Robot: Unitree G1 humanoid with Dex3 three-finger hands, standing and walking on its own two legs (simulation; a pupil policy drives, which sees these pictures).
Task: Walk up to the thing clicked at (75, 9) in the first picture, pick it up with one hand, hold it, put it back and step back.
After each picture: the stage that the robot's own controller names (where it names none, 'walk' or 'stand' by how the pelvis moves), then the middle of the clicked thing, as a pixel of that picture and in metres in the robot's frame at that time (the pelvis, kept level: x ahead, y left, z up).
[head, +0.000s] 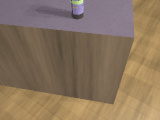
stand; out of the picture +0.83 +0.04 +0.10
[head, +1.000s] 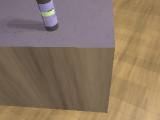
walk; (45, 5) +0.69 +0.21 +0.12
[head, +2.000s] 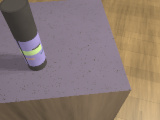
rise first; (28, 39) +0.42 +0.19 +0.13
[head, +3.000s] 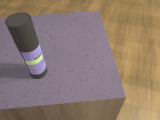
stand; (30, 50) +0.42 +0.20 +0.11
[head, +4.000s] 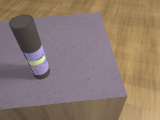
stand; (33, 51) +0.43 +0.20 +0.10
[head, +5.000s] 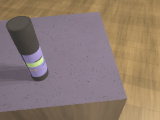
stand; (31, 53) +0.42 +0.20 +0.10
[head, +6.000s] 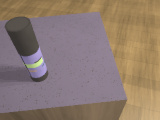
stand; (30, 53) +0.41 +0.20 +0.10
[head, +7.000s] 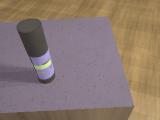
rise first; (39, 55) +0.40 +0.19 +0.10
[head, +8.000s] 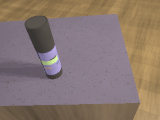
go down; (46, 51) +0.42 +0.18 +0.11
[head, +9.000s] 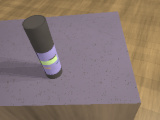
go down; (45, 51) +0.42 +0.19 +0.11
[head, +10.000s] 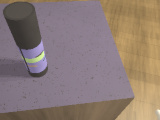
go down; (30, 46) +0.41 +0.16 +0.12
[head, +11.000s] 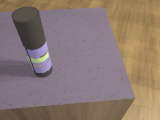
approach; (36, 47) +0.42 +0.17 +0.12
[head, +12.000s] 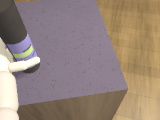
close; (18, 41) +0.42 +0.19 +0.15
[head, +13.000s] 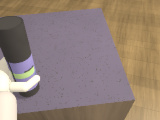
lift; (20, 61) +0.35 +0.20 +0.14
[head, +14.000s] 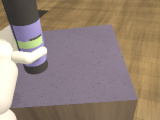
lift; (26, 29) +0.32 +0.16 +0.31
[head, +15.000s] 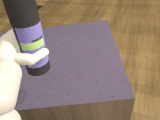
hold; (28, 31) +0.35 +0.15 +0.28
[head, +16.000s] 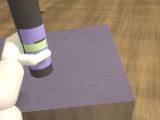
hold; (32, 34) +0.35 +0.15 +0.28
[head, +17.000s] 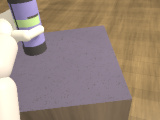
crouch; (24, 10) +0.39 +0.16 +0.33
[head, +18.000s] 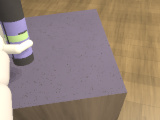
lower; (14, 26) +0.45 +0.21 +0.21
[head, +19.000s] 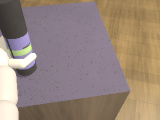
lower; (17, 39) +0.43 +0.20 +0.15
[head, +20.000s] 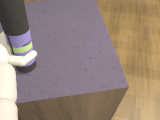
lower; (18, 36) +0.44 +0.20 +0.15
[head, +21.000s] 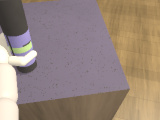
lower; (18, 37) +0.44 +0.20 +0.15
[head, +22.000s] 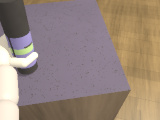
rest; (19, 38) +0.44 +0.20 +0.15
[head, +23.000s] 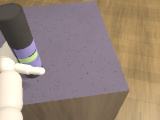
withdraw; (23, 47) +0.41 +0.19 +0.14
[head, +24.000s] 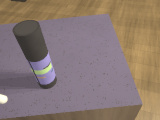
sink last; (39, 59) +0.38 +0.17 +0.13
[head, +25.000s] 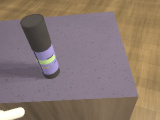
stand; (43, 50) +0.42 +0.19 +0.12
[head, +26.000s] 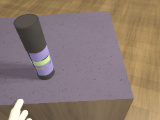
stand; (37, 51) +0.41 +0.19 +0.11
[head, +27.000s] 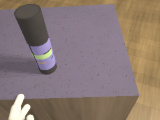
stand; (39, 44) +0.42 +0.18 +0.13
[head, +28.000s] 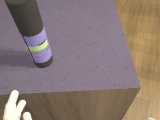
stand; (34, 35) +0.42 +0.19 +0.16
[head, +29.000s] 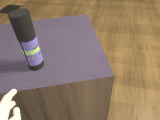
walk; (28, 42) +0.50 +0.21 +0.13
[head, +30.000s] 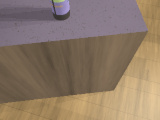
walk; out of the picture +0.61 +0.13 +0.12
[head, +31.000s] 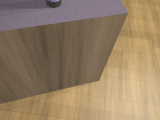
walk; out of the picture +0.72 +0.14 +0.12
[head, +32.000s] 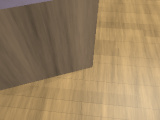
stand; out of the picture +0.93 +0.25 +0.14
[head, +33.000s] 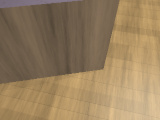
stand; out of the picture +0.94 +0.16 +0.12
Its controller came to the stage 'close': yes
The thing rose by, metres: 0.21
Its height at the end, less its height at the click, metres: +0.00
